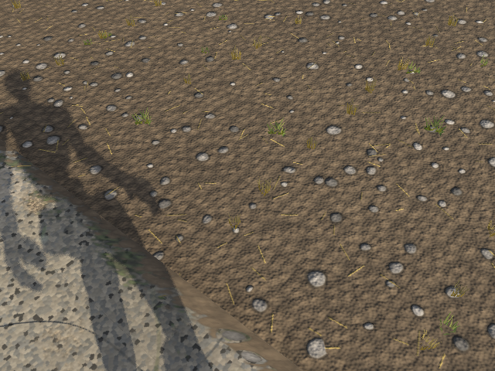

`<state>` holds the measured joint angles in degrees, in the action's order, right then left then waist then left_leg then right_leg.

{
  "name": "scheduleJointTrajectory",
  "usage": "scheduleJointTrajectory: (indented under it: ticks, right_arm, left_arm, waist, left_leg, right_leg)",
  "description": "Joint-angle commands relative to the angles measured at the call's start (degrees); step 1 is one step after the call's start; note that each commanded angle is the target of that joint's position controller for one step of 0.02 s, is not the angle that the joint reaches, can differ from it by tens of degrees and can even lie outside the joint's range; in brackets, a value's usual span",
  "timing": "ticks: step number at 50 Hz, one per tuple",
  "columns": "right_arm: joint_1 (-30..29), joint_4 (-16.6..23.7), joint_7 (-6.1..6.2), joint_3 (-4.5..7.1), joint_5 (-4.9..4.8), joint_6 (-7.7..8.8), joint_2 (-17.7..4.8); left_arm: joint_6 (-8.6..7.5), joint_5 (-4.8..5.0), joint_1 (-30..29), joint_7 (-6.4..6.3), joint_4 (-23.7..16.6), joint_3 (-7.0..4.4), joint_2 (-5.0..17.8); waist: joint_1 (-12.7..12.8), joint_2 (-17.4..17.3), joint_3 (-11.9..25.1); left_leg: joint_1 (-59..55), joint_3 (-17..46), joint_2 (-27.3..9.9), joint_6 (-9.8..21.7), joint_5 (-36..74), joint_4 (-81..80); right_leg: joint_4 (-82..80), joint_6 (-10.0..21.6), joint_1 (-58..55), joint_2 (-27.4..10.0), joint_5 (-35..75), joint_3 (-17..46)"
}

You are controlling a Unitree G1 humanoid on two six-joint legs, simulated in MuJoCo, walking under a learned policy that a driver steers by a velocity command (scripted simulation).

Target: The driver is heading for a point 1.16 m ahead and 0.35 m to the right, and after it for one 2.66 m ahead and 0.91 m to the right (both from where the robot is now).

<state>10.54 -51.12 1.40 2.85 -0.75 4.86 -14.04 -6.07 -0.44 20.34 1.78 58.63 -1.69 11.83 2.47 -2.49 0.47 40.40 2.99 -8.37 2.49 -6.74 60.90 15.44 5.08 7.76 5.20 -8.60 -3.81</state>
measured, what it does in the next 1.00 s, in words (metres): walks ahead, turning right: left foot, then right foot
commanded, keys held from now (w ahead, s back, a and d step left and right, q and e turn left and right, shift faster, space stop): w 0.18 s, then w+e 0.82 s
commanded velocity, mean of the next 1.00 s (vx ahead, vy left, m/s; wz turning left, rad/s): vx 0.50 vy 0.00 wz -0.35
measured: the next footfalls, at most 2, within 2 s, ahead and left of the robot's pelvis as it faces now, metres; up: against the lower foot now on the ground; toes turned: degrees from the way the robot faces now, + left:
left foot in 0.28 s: +0.34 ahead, +0.16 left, +0.00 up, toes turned +1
right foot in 0.78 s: +0.42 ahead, -0.09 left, +0.00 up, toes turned -18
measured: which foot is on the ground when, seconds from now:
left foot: up 0.00-0.26, down 0.28-0.80, up 0.82-1.00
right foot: down 0.00-0.28, up 0.30-0.76, down 0.78-1.00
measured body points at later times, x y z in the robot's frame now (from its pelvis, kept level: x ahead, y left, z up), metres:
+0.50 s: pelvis +0.28 +0.07 +0.00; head +0.29 +0.08 +0.45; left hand +0.37 +0.33 -0.14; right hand +0.29 -0.19 -0.13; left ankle +0.30 +0.16 -0.75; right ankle +0.28 -0.10 -0.66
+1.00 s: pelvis +0.48 -0.02 -0.04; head +0.49 -0.04 +0.41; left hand +0.58 +0.21 -0.17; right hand +0.60 -0.34 -0.10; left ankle +0.61 +0.11 -0.68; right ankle +0.38 -0.07 -0.75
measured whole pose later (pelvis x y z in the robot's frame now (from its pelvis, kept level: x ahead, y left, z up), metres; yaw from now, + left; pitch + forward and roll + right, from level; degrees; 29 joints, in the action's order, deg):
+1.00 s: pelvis +0.48 -0.02 -0.04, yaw -24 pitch +3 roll +0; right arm 1.8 -38.6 -0.5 3.3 0.5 6.0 -14.9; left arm -2.4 1.3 26.3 0.7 46.7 -2.7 12.0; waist 2.8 -1.0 1.6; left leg 42.0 3.6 -3.3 2.0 -15.8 67.0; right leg 45.0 4.7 17.2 5.3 -30.2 3.4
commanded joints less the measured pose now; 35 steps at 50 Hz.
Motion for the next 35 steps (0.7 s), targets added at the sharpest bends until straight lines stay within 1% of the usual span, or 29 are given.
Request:
scheduleJointTrajectory:
  ticks: [1, 4, 7, 9, 10, 11, 12, 13, 14, 15, 16, 17, 18, 19, 20, 21, 22, 23, 24, 25, 26, 27, 28, 29, 30, 31, 32, 34, 35]
  right_arm:
    - [-0.3, 2.6, -0.31, 0.45, 0.51, 0.24, -2.1]
    - [-6.4, 3.9, -1.10, 0.00, 0.26, 0.54, -1.5]
    - [-11.4, 5.4, -2.08, -0.56, -0.15, 0.73, -1.3]
    - [-13.4, 6.6, -2.94, -0.70, -0.38, 1.24, -2.0]
    - [-13.2, 6.9, -3.25, -0.52, -0.36, 1.58, -2.7]
    - [-11.3, 6.6, -3.47, -0.10, -0.44, 1.91, -3.7]
    - [-6.8, 5.6, -3.50, 0.67, -0.45, 2.25, -5.2]
    - [3.0, 2.6, -3.25, 2.18, -0.34, 2.58, -8.0]
    - [14.8, 0.4, -2.70, 3.56, 0.68, 2.66, -13.1]
    - [19.4, -1.3, -2.84, 4.39, 1.11, 2.02, -16.8]
    - [18.3, -0.7, -2.88, 2.78, 0.84, 1.93, -10.3]
    - [12.8, 0.4, -2.68, 1.81, 0.58, 1.86, -7.2]
    - [7.3, 1.4, -2.76, 1.25, 0.55, 1.88, -5.7]
    - [4.3, 1.5, -2.91, 0.87, 0.75, 1.97, -4.1]
    - [3.4, 1.0, -3.00, 0.64, 1.31, 2.15, -3.0]
    - [3.5, 0.5, -3.03, 0.80, 1.69, 2.20, -2.8]
    - [3.9, 0.0, -2.88, 0.97, 1.73, 2.37, -3.0]
    - [4.0, -0.3, -2.72, 1.14, 1.76, 2.60, -3.5]
    - [3.3, -0.1, -2.40, 1.41, 1.86, 2.80, -4.6]
    - [3.3, -0.2, -1.93, 1.74, 1.99, 2.75, -5.5]
    - [3.7, -0.4, -1.31, 2.01, 1.97, 2.55, -6.2]
    - [4.0, -0.4, -0.71, 2.43, 2.08, 2.29, -7.7]
    - [4.7, -0.7, -0.39, 2.75, 2.47, 1.90, -8.5]
    - [4.2, 0.6, -0.14, 2.71, 2.93, 1.94, -8.7]
    - [5.5, 0.1, -0.01, 2.81, 3.39, 2.09, -9.3]
    - [5.7, 0.3, 0.03, 2.54, 2.83, 2.03, -8.2]
    - [6.2, 0.3, 0.04, 2.44, 2.25, 1.73, -7.4]
    - [8.1, 0.3, 0.20, 2.58, 1.61, 0.83, -7.1]
    - [8.7, 0.2, 0.12, 2.75, 1.28, 0.66, -7.3]
  left_arm:
    - [-0.45, 0.10, -1.1, -1.35, -3.5, -1.17, 7.9]
    - [0.11, 0.80, 1.8, -1.82, -3.0, -1.32, 9.0]
    - [0.78, 1.30, 5.2, -1.96, -1.7, -1.56, 9.6]
    - [1.61, 1.51, 6.5, -2.14, -1.2, -1.81, 10.0]
    - [1.99, 1.59, 6.6, -2.24, -1.1, -1.96, 10.3]
    - [2.46, 1.61, 6.5, -2.25, -1.0, -2.03, 10.4]
    - [2.81, 1.49, 5.3, -2.26, -1.4, -2.10, 10.9]
    - [3.03, 1.17, 4.1, -2.16, -2.1, -1.62, 9.9]
    - [2.80, 0.48, 3.1, -1.97, -4.0, -0.49, 7.4]
    - [1.44, 1.12, 11.2, -1.43, -4.3, 1.73, -1.6]
    - [0.36, 2.87, 8.8, -1.40, -3.6, 0.26, 5.2]
    - [0.04, 3.99, 4.0, -1.53, -5.4, -0.95, 8.7]
    - [0.23, 3.66, 1.1, -2.14, -6.2, -1.30, 8.9]
    - [0.77, 2.80, 0.1, -2.63, -6.4, -1.84, 8.3]
    - [1.68, 2.58, 2.0, -2.68, -6.1, -2.17, 6.9]
    - [2.52, 2.43, 3.3, -2.67, -5.8, -2.29, 5.5]
    - [3.31, 2.58, 3.6, -2.72, -5.9, -2.44, 4.5]
    - [3.99, 2.58, 2.6, -2.80, -6.7, -2.64, 4.3]
    - [4.38, 2.26, 0.6, -2.97, -7.8, -2.91, 4.5]
    - [4.58, 1.99, -3.2, -3.00, -9.6, -3.08, 4.7]
    - [4.40, 1.27, -5.4, -2.59, -11.0, -3.09, 4.6]
    - [4.41, 0.66, -6.8, -2.09, -12.1, -2.86, 3.6]
    - [4.19, 0.64, -7.1, -1.44, -12.4, -2.67, 3.1]
    - [3.83, 0.61, -5.8, -0.91, -12.0, -3.24, 4.3]
    - [3.90, 0.41, -3.2, -0.55, -10.8, -4.05, 5.8]
    - [4.16, 0.53, -3.8, -0.45, -11.5, -4.25, 6.3]
    - [4.49, 0.48, -6.0, -0.39, -12.7, -4.35, 6.4]
    - [5.02, 0.35, -9.9, 0.06, -15.0, -4.39, 6.4]
    - [5.44, 0.30, -10.5, 0.57, -16.0, -4.65, 6.8]
  waist:
    - [-1.9, 4.8, -3.8]
    - [0.3, 5.3, -4.2]
    - [2.1, 5.2, -5.8]
    - [2.3, 5.1, -6.6]
    - [1.7, 5.2, -6.4]
    - [0.1, 5.7, -5.4]
    - [-2.6, 6.7, -3.0]
    - [-7.1, 6.2, 2.7]
    - [-11.3, 1.3, 12.3]
    - [-7.8, -14.8, 20.7]
    - [-9.5, -10.2, 19.6]
    - [-8.5, -7.6, 10.6]
    - [-6.7, -3.1, 6.5]
    - [-5.2, -1.7, 3.2]
    - [-3.3, -3.0, 2.0]
    - [-2.6, -3.1, 1.2]
    - [-2.0, -2.7, 0.4]
    - [-1.6, -2.4, -0.7]
    - [-1.3, -2.0, -2.1]
    - [-1.8, -2.2, -3.3]
    - [-2.2, -1.3, -3.2]
    - [-2.3, -1.4, -2.3]
    - [-2.4, -1.7, -0.7]
    - [-1.8, 0.1, 0.6]
    - [-1.4, 0.2, 2.2]
    - [-1.5, 0.1, 1.2]
    - [-2.3, -0.5, -0.6]
    - [-3.8, -1.3, -3.2]
    - [-3.8, -1.7, -3.3]
  left_leg:
    - [1.8, 0.3, -0.9, -0.9, 9.3, -10.9]
    - [-1.6, -2.2, 1.6, -1.3, 13.8, -21.5]
    - [-2.0, -2.9, 2.8, -1.2, 11.7, -26.5]
    - [-1.3, -2.8, 3.3, -0.2, 8.0, -29.3]
    - [-3.4, -2.6, 3.8, 0.3, 5.8, -30.7]
    - [-6.9, -3.0, 4.8, 0.9, 3.6, -32.1]
    - [-13.6, -4.2, 6.6, 1.7, 1.8, -33.1]
    - [-25.9, -4.7, 7.6, 3.1, 2.1, -33.3]
    - [-43.7, 6.3, -2.9, 7.1, 2.3, -31.9]
    - [-62.9, 32.4, -16.6, 15.9, -7.9, -38.6]
    - [-60.5, 36.5, -15.7, 14.4, -14.2, -43.3]
    - [-52.7, 26.8, -14.3, 11.5, -12.0, -44.0]
    - [-44.4, 19.4, -12.2, 9.7, -6.1, -45.6]
    - [-37.9, 13.4, -9.8, 8.4, -1.8, -47.6]
    - [-33.8, 8.5, -8.0, 7.3, 1.1, -49.0]
    - [-31.8, 5.6, -6.9, 7.0, 3.5, -50.0]
    - [-30.7, 3.0, -6.6, 7.1, 6.1, -50.5]
    - [-30.1, 0.9, -6.6, 7.2, 7.8, -51.1]
    - [-28.6, -1.4, -6.3, 7.3, 9.4, -51.9]
    - [-28.5, -3.1, -6.0, 7.1, 10.7, -52.4]
    - [-29.4, -4.4, -6.0, 7.2, 13.6, -51.8]
    - [-29.3, -6.9, -5.3, 6.9, 15.2, -51.0]
    - [-29.9, -8.0, -5.6, 7.6, 17.0, -49.6]
    - [-28.8, -10.1, -5.0, 8.1, 16.7, -46.6]
    - [-30.2, -8.7, -8.5, 9.2, 20.0, -43.8]
    - [-31.6, -8.8, -9.3, 9.1, 20.3, -42.4]
    - [-33.1, -8.8, -9.8, 8.7, 20.0, -40.8]
    - [-36.4, -8.9, -10.9, 7.6, 20.8, -37.0]
    - [-37.8, -9.0, -11.5, 7.4, 23.1, -34.7]
  right_leg:
    - [-9.2, 8.2, 2.9, -15.9, 8.1, 11.2]
    - [-8.3, 6.7, 1.0, -14.9, 8.8, 8.5]
    - [-6.4, 6.8, -3.3, -16.7, 7.7, 8.8]
    - [-4.3, 6.7, -7.3, -18.7, 8.4, 9.6]
    - [-2.9, 6.4, -8.2, -19.4, 9.7, 10.8]
    - [-0.7, 5.9, -8.8, -19.8, 12.8, 11.5]
    - [3.8, 5.2, -8.5, -19.0, 20.5, 11.4]
    - [14.2, 3.8, -6.1, -15.5, 25.8, 9.2]
    - [33.0, 1.4, 5.0, -11.1, 15.2, 5.9]
    - [54.0, -2.2, 27.2, -1.2, -19.4, 4.6]
    - [61.2, -1.6, 32.7, -3.4, -22.6, 12.8]
    - [62.5, -1.1, 35.9, -6.2, -18.1, 11.8]
    - [60.8, -1.5, 33.5, -8.9, -12.8, 10.6]
    - [57.3, -1.8, 31.0, -10.4, -9.2, 10.6]
    - [54.9, -1.9, 27.1, -11.8, -7.0, 11.1]
    - [53.3, -1.8, 24.9, -11.9, -5.7, 11.1]
    - [51.9, -1.8, 24.5, -11.9, -5.2, 10.7]
    - [50.2, -1.7, 25.8, -11.9, -4.1, 10.6]
    - [46.5, -1.7, 26.3, -12.0, -1.8, 10.7]
    - [42.7, -1.9, 28.1, -11.7, 0.3, 10.2]
    - [38.5, -2.0, 28.6, -11.2, 3.3, 10.0]
    - [35.5, -2.3, 26.6, -10.8, 6.2, 7.8]
    - [35.9, -2.6, 25.0, -10.8, 8.0, 6.7]
    - [39.6, -3.2, 22.4, -9.6, 12.7, 3.9]
    - [45.1, -3.1, 22.5, -10.4, 14.9, 5.5]
    - [46.6, -2.7, 25.5, -11.0, 12.6, 6.4]
    - [47.6, -2.3, 28.4, -11.0, 10.1, 6.3]
    - [48.9, -1.5, 32.7, -10.7, 4.8, 5.0]
    - [49.2, -1.0, 33.2, -10.9, 1.9, 4.2]
Velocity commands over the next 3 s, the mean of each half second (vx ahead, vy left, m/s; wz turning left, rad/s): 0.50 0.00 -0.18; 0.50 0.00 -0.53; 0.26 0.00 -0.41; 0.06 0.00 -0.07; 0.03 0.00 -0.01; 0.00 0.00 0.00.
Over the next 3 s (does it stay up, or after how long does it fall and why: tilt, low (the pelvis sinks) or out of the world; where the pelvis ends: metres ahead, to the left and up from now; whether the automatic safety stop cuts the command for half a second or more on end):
stays up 0.80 -0.11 -0.20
